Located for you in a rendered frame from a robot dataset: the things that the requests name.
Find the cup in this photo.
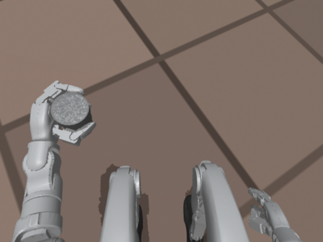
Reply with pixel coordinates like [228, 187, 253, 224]
[50, 92, 92, 130]

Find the right robot arm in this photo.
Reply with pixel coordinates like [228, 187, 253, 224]
[272, 227, 304, 242]

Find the right robot foot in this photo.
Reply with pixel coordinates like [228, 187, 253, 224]
[183, 195, 203, 242]

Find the left robot arm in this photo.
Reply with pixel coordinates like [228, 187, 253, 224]
[12, 140, 65, 242]

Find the left robot hand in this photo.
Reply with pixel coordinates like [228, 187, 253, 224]
[30, 81, 96, 146]

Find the right robot hand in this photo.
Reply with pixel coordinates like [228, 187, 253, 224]
[248, 188, 290, 237]

